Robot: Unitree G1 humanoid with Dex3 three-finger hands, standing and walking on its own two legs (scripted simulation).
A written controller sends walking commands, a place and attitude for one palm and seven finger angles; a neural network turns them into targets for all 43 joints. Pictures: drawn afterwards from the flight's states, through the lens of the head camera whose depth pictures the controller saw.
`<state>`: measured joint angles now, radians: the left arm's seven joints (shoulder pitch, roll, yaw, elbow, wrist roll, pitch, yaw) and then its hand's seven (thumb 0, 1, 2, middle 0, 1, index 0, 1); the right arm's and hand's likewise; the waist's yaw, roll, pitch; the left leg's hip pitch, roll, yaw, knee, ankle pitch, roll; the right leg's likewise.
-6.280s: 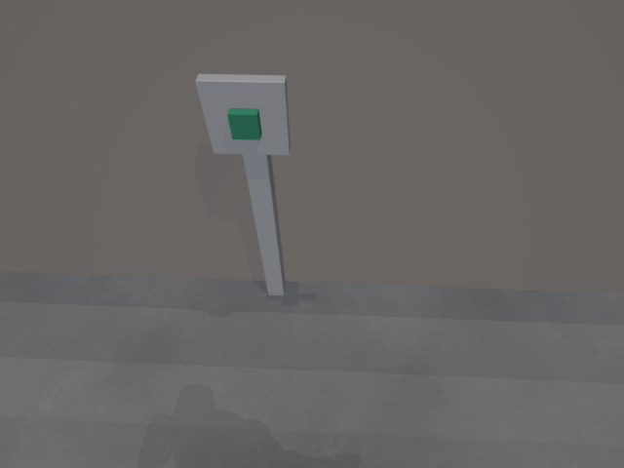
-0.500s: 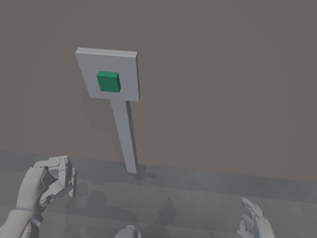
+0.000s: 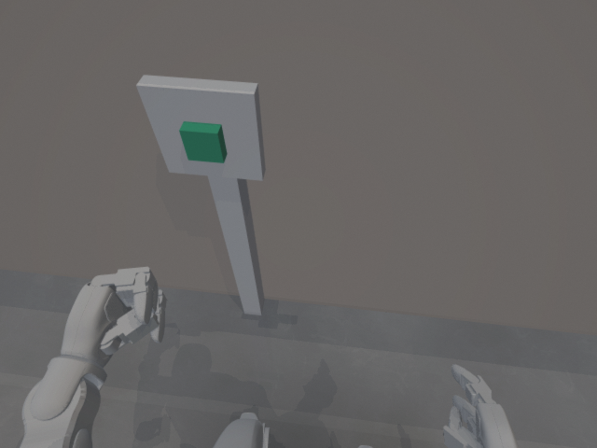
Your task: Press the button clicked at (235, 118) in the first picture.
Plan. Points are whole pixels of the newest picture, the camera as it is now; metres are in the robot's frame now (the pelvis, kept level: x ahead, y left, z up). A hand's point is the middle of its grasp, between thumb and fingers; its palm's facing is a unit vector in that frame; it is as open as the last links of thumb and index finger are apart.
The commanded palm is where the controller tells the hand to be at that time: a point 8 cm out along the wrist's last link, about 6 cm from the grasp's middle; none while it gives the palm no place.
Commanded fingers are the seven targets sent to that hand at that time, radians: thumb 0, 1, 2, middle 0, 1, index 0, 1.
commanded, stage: aim a knuckle at the button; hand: left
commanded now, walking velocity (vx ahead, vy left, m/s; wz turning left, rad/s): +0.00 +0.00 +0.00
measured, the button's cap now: (204, 141) +0.56 +0.19 +0.08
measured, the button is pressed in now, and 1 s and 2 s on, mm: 0 0 0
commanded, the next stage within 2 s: press the button with the knuckle in 1.66 s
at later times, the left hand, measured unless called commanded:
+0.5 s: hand (186, 253) +0.35 +0.18 +0.06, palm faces -0.08 -1.00 -0.03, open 3.1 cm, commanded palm +0.34 +0.23 +0.06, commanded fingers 0.00 0.90 0.90 -1.30 -1.50 -1.30 -1.50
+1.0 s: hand (210, 199) +0.46 +0.17 +0.05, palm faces -0.05 -1.00 -0.01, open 3.1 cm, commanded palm +0.43 +0.21 +0.05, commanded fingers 0.00 0.90 0.90 -1.30 -1.50 -1.30 -1.50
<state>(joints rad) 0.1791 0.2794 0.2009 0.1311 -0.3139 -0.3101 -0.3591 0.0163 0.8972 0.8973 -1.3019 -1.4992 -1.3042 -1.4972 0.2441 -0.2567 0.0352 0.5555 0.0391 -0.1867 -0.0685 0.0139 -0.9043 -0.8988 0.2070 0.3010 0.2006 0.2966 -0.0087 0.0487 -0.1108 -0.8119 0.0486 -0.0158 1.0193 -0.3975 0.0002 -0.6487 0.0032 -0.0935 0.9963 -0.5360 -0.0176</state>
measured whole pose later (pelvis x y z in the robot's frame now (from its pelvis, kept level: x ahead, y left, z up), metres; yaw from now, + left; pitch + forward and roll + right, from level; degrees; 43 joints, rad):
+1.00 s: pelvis +0.00 +0.00 -0.02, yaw -3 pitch +19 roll -2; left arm -0.66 0.37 0.32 0.94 -0.16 -0.40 -0.24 0.02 0.90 0.90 -1.30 -1.50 -1.30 -1.50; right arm 0.33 -0.26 0.01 0.65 0.01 0.00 -0.02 0.01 -0.91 -0.90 0.21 0.30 0.20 0.30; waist -0.11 0.02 -0.13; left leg -1.00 0.07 0.02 1.10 -0.42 0.01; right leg -0.86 0.02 -0.05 1.09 -0.55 -0.01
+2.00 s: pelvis +0.00 +0.01 -0.02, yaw -3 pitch +19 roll -2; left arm -0.70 0.37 0.30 1.01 -0.14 -0.43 -0.22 0.02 0.90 0.90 -1.30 -1.50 -1.30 -1.50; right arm 0.33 -0.25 0.02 0.64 0.01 0.06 0.00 0.01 -0.91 -0.90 0.21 0.30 0.20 0.30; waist -0.11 0.03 -0.14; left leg -1.00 0.07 0.01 1.10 -0.42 0.01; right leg -0.86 0.02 -0.06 1.08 -0.55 -0.01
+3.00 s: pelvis -0.02 +0.01 -0.04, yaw -3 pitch +23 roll -5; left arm -1.02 0.51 0.31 1.27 -0.06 -0.40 -0.18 -0.01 0.82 1.01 -1.30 -1.50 -1.35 -1.50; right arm 0.37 -0.27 0.04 0.68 -0.02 0.02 -0.01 0.00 -0.91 -0.90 0.21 0.30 0.20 0.30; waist -0.18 0.04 -0.13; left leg -1.21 0.07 -0.04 1.20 -0.41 0.01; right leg -1.04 0.03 -0.10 1.17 -0.54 -0.02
